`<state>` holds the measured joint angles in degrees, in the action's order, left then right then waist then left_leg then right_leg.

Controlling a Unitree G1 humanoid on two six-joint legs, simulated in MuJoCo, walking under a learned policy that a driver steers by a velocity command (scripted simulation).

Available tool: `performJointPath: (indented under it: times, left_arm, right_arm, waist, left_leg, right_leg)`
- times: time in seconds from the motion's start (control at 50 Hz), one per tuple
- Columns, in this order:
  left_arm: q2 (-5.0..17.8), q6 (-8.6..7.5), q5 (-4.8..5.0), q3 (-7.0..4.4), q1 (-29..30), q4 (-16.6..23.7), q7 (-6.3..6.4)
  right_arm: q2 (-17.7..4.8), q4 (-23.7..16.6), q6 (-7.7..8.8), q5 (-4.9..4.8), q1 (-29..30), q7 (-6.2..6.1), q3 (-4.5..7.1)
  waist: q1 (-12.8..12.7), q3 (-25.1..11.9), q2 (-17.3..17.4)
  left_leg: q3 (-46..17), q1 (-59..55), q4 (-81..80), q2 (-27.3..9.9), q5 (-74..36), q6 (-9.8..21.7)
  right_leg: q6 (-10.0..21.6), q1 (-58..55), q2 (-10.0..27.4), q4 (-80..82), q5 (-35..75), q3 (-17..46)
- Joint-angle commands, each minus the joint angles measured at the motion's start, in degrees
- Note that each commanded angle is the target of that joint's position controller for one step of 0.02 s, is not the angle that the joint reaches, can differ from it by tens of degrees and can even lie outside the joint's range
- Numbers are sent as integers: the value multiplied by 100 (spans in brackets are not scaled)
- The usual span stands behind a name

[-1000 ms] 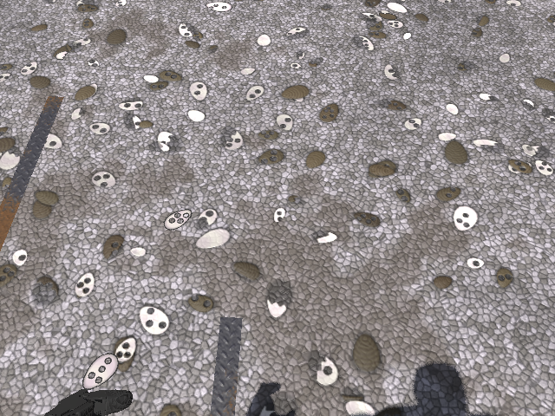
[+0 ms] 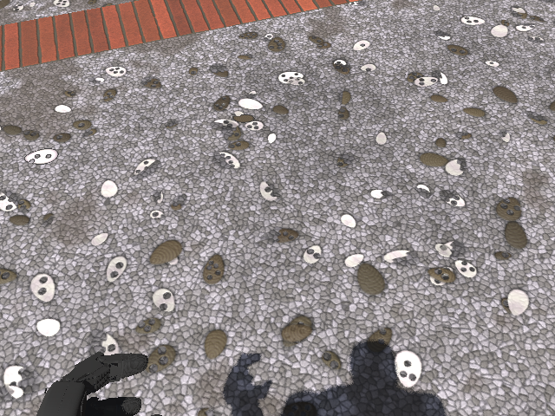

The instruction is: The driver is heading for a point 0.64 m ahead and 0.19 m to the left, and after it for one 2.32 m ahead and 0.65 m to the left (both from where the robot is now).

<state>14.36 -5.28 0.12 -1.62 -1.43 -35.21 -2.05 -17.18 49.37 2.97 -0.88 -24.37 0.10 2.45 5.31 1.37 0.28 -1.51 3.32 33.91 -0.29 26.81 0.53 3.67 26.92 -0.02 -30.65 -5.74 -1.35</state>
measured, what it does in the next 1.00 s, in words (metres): walks ahead, turning left: left foot, then right foot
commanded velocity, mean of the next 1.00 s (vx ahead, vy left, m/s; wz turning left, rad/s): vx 0.50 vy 0.00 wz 0.47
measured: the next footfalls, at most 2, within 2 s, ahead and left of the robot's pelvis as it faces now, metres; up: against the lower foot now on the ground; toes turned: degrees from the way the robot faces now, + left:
left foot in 0.52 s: +0.40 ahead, +0.17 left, +0.00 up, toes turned +18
right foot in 1.00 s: +0.73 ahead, +0.09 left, +0.00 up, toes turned +34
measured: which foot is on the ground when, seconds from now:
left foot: up 0.00-0.50, down 0.52-1.00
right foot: down 0.00-0.54, up 0.56-0.98, down 1.00-1.00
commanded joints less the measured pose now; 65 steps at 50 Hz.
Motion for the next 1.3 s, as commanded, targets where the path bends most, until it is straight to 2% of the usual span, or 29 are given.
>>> performJointPath:
  times: [0.02,0.04,0.08,0.12,0.18,0.36,0.42,0.46,0.5,0.52,0.54,0.56,0.58,0.6,0.62,0.64,0.72,0.82,0.88,0.96,1.0,1.02,1.04,1.06,1.08,1.1,1.12,1.18,1.3]
  left_arm:
    - [1157,27,-26,-444,-2388,-183,85]
    - [961,20,4,-365,-2048,-192,102]
    - [662,-17,-33,-273,-1392,-195,68]
    - [550,-113,-80,-268,-1154,-267,51]
    - [664,-217,-89,-331,-1136,-468,81]
    - [1022,-51,-25,-425,-1658,-936,246]
    - [1115,89,52,-459,-1838,-1070,260]
    - [1260,170,79,-492,-1735,-1058,294]
    - [1421,257,104,-534,-1614,-1015,355]
    - [1395,273,134,-509,-1507,-978,382]
    - [1077,206,-15,-383,-1649,-851,381]
    - [416,14,-79,-169,-1969,-522,299]
    - [956,-215,89,-263,-1415,-456,187]
    - [1028,-303,258,-275,-1003,-287,143]
    - [931,-331,170,-250,-969,-301,173]
    - [990,-298,12,-296,-965,-357,215]
    - [805,-54,-113,-286,-1103,-357,221]
    - [528,-52,-80,-153,-7,-90,189]
    - [640,-116,13,-178,397,37,116]
    - [882,-219,24,-289,116,-13,41]
    - [1058,-272,-58,-410,-747,-219,84]
    - [1350,-279,-125,-477,-1576,-293,120]
    - [1829,-204,-131,-621,-2108,-606,68]
    - [1273,-193,49,-506,-2088,-574,23]
    - [958,-166,63,-408,-1842,-543,36]
    - [893,-118,-3,-350,-1540,-494,36]
    - [803,-80,-18,-308,-1386,-505,34]
    - [705,-72,9,-249,-1383,-539,57]
    - [1130,57,125,-382,-1762,-738,208]
  right_arm:
    - [-570,-493,240,-91,-194,6,28]
    - [-815,-639,262,-196,314,20,125]
    - [-682,-692,205,-78,690,-5,144]
    - [-472,-607,55,-83,456,-3,150]
    - [-296,-662,-76,-66,570,-21,155]
    - [-52,-1258,-17,-30,2097,226,60]
    - [-72,-1540,-20,-43,2447,334,61]
    - [-190,-1648,-40,-44,2341,381,126]
    - [-495,-1536,-84,-46,1530,367,303]
    - [-800,-1313,-98,-50,606,295,486]
    - [-1335,-1157,-164,-53,-150,153,663]
    - [-1735,-1346,-99,-55,246,140,675]
    - [-1230,-1399,-34,-14,91,177,535]
    - [-945,-1359,26,20,237,179,456]
    - [-808,-1368,62,-7,586,190,410]
    - [-609,-1436,76,2,927,172,354]
    - [-700,-1482,109,38,1096,65,357]
    - [-859,-1302,32,-29,729,-72,401]
    - [-902,-1176,-11,-61,452,-86,415]
    - [-773,-1077,-47,-33,408,-113,385]
    - [-492,-1094,-51,9,453,-88,287]
    - [-216,-1188,-38,104,380,-81,169]
    - [61,-1213,26,-103,-535,-75,86]
    - [-514,-1083,47,-156,-352,-98,173]
    - [-774,-1189,54,-113,415,-91,241]
    - [-711,-1299,68,-4,827,-99,222]
    - [-632,-1386,118,96,1076,-82,222]
    - [-342,-1403,180,119,998,-37,181]
    - [-65,-1595,266,90,2025,38,30]
  waist:
    - [-1216,-2023,-1174]
    - [-1149,-1168,-870]
    - [-804,-464,-461]
    - [-529,-314,-614]
    - [-425,-87,-433]
    - [-959,396,-183]
    - [-1019,463,-228]
    - [-828,240,-406]
    - [-312,-329,-596]
    - [206,-800,-452]
    - [414,-1316,388]
    - [-265,-1889,1570]
    - [187,-2197,787]
    - [136,-1418,553]
    - [-187,-832,-20]
    - [-382,-629,-46]
    - [-669,-362,106]
    - [-264,-157,385]
    - [-100,-142,485]
    - [-282,-193,734]
    - [-723,-631,676]
    - [-1029,-1411,18]
    - [-680,-1911,-1989]
    - [-877,-1475,-1301]
    - [-1014,-736,-751]
    - [-892,-406,-362]
    - [-805,-112,-304]
    - [-576,-214,-649]
    - [-846,-110,-578]
  left_leg:
    - [-693,3894,3870,69,590,113]
    - [-645,4153,3944,-157,76,144]
    - [-484,3790,3468,-529,-727,59]
    - [-496,3246,3277,-676,-1121,-12]
    - [-574,3419,3037,-684,-1576,-109]
    - [-27,3791,706,-575,-3081,36]
    - [247,3921,366,-477,-2527,212]
    - [566,3412,268,-195,-1975,413]
    - [852,2222,224,259,-1509,685]
    - [779,822,-229,457,-1898,915]
    - [-699,-939,-344,-458,-2124,1287]
    - [-4187,-2510,-1202,-1826,-1294,2478]
    - [-4427,-2583,-1667,-1899,-1022,2368]
    - [-3505,-1973,-1659,-1690,-1310,2102]
    - [-2786,-1045,-1678,-1394,-1945,1865]
    - [-2327,-407,-1736,-1189,-2496,1720]
    - [-1695,794,-2081,-871,-3515,1747]
    - [-1241,1218,-1975,-401,-2753,1308]
    - [-1608,1037,-1770,-538,-2252,1209]
    - [-2129,405,-1180,-854,-2204,1050]
    - [-1872,507,-209,-462,-2894,791]
    - [-1419,1171,1385,-99,-2026,572]
    - [-785,3239,3210,711,496,152]
    - [-1062,4038,3893,369,559,111]
    - [-978,4214,4000,173,40,131]
    - [-659,4067,3829,-68,-358,126]
    - [-542,3994,3465,-231,-638,106]
    - [-324,3412,2627,-377,-851,-2]
    - [-94,2611,302,-104,-2228,-293]
  right_leg:
    - [1367,-4782,2320,1132,-1307,3997]
    - [1124,-4050,2146,1257,-1107,3108]
    - [893,-2761,1666,1619,-279,1982]
    - [819,-2094,1448,2003,141,1346]
    - [828,-1838,1436,2256,884,674]
    - [579,-2659,1472,2280,1308,-555]
    - [495,-3256,1643,1941,1840,-723]
    - [369,-3417,1655,1381,3403,-909]
    - [231,-3348,1573,70,5014,-1063]
    - [44,-2752,1355,-1163,4692,-1189]
    - [-211,-1188,1024,-2986,2184,-1172]
    - [-542,1200,-337,-4992,-2652,-347]
    - [-414,1762,-66,-5255,-2584,801]
    - [-291,2002,173,-4987,-2142,737]
    - [-269,1785,430,-4364,-1730,693]
    - [-313,1422,606,-3845,-1506,668]
    - [-653,799,622,-2963,-1010,501]
    - [-808,415,234,-809,747,394]
    - [-755,150,54,-188,991,482]
    - [-442,-200,84,215,392,541]
    - [-91,-1515,184,499,300,484]
    - [284,-2898,1110,431,205,1474]
    - [1324,-4540,2222,1038,-1111,4198]
    - [1264,-4370,2258,1437,-2616,4776]
    - [1033,-3709,1975,1515,-2509,3959]
    - [913,-3072,1701,1574,-1851,3313]
    - [950,-2582,1479,1678,-1196,2920]
    - [975,-2128,1067,1858,72,2279]
    - [905,-1546,841,1940,509,1622]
